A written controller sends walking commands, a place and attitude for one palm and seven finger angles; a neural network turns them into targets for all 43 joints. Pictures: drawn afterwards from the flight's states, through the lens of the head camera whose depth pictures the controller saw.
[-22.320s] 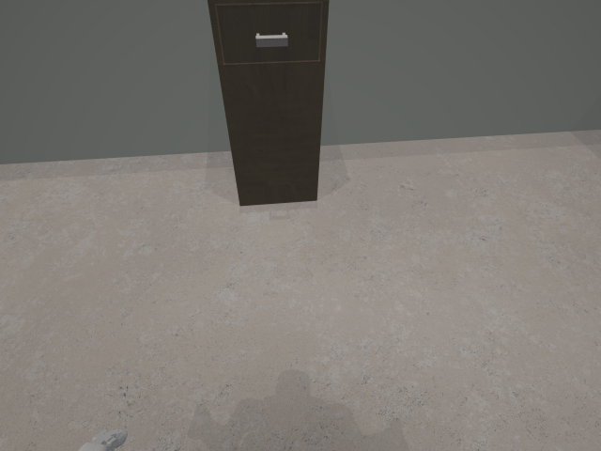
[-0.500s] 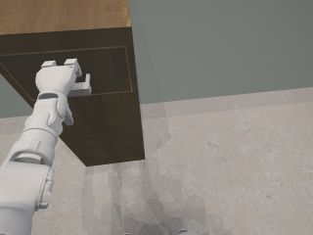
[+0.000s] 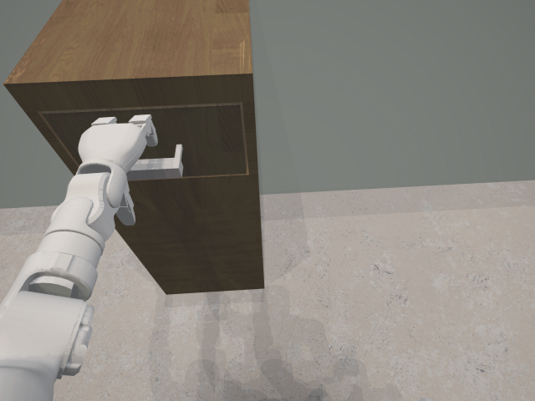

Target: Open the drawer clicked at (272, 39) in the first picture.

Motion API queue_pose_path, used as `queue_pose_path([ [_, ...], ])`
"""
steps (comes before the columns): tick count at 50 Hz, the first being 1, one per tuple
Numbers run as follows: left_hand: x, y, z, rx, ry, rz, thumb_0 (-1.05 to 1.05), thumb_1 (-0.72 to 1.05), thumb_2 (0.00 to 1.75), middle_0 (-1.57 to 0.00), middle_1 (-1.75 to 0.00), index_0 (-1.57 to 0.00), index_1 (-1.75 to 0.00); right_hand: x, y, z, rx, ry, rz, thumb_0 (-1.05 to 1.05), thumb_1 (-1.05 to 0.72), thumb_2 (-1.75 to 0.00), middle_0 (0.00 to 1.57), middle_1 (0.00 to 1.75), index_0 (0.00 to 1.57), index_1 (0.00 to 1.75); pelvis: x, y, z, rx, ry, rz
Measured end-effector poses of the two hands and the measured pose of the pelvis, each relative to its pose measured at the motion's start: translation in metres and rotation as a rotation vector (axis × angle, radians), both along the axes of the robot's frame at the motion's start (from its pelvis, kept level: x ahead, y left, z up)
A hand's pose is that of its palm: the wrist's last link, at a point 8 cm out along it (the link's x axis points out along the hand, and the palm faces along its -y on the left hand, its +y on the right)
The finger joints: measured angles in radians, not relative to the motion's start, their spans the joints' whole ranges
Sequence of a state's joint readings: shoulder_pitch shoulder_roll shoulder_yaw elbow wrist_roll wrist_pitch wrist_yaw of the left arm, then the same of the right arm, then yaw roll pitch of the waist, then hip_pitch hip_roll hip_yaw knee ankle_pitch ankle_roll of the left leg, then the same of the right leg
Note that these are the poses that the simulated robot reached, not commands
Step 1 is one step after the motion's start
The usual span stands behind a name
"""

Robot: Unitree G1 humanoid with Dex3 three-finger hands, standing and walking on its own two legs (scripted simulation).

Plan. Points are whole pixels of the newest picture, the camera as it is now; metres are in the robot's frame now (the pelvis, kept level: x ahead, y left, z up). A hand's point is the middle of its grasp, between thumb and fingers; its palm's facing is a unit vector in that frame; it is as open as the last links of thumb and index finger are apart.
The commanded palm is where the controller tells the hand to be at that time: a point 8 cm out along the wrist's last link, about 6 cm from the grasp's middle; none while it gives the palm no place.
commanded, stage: re-aim the fingers above the handle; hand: left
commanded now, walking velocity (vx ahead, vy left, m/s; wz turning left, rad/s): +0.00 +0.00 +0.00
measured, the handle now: (154, 159) +0.52 +0.22 +0.03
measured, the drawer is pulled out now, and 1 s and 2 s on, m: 0.00 0.00 0.00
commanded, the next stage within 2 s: none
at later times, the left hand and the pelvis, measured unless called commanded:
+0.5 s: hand (135, 165) +0.46 +0.22 +0.08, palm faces -0.06 -0.01 -1.00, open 13.8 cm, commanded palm +0.44 +0.22 +0.14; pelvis -0.01 -0.01 +0.00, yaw -1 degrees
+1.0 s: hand (143, 160) +0.47 +0.21 +0.08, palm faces -0.04 -0.02 -1.00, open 13.8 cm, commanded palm +0.44 +0.23 +0.14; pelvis -0.01 +0.00 +0.00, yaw -1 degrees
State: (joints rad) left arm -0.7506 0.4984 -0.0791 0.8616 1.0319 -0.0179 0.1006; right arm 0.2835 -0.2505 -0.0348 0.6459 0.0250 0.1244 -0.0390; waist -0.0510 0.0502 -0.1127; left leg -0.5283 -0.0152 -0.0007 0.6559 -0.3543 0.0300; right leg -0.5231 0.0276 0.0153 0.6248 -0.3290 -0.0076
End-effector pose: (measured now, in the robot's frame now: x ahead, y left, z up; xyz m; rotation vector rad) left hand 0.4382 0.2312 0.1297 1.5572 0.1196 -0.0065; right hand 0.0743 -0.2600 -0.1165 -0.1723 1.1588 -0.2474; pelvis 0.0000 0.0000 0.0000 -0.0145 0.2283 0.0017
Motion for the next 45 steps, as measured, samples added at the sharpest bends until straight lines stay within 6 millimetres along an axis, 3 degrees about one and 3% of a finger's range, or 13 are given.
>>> queue_pose_path([
  [9, -0.004, -0.013, 0.01, -0.001, -0.088, -0.052, 0.0, -0.49, 0.3, -0.32, -1.2, -0.32, -1.2, -0.009, -0.006, -0.005, -0.004, 0.033, 0.01, 0.01, -0.91, -0.9, 0.2, 0.3, 0.2, 0.3, -0.004, -0.004, -0.002, -0.001, 0.002, 0.017],
  [18, 0.007, -0.018, 0.01, 0.013, -0.051, 0.028, 0.0, -0.49, 0.3, -0.32, -1.2, -0.32, -1.2, -0.036, -0.009, -0.007, 0.008, 0.057, -0.044, 0.01, -0.91, -0.9, 0.2, 0.3, 0.2, 0.3, -0.009, -0.007, -0.001, 0.006, 0.001, -0.007],
  [26, 0.0, -0.016, 0.008, 0.003, -0.025, -0.011, 0.0, -0.49, 0.3, -0.32, -1.2, -0.32, -1.2, -0.056, -0.015, -0.004, -0.011, 0.085, -0.075, 0.01, -0.91, -0.9, 0.2, 0.3, 0.2, 0.3, -0.01, -0.009, 0.001, 0.007, -0.009, -0.015],
  [35, -0.005, -0.01, 0.007, 0.018, -0.075, -0.022, 0.0, -0.49, 0.3, -0.32, -1.2, -0.32, -1.2, -0.053, -0.02, -0.002, -0.031, 0.072, -0.057, 0.01, -0.91, -0.9, 0.2, 0.3, 0.2, 0.3, -0.015, -0.008, -0.001, 0.004, -0.001, -0.004],
  [45, 0.006, -0.023, 0.01, 0.014, -0.057, -0.004, 0.0, -0.49, 0.3, -0.32, -1.2, -0.32, -1.2, -0.042, -0.011, -0.002, -0.015, 0.033, -0.045, 0.01, -0.91, -0.9, 0.2, 0.3, 0.2, 0.3, -0.015, -0.004, -0.001, 0.004, 0.002, -0.003],
])
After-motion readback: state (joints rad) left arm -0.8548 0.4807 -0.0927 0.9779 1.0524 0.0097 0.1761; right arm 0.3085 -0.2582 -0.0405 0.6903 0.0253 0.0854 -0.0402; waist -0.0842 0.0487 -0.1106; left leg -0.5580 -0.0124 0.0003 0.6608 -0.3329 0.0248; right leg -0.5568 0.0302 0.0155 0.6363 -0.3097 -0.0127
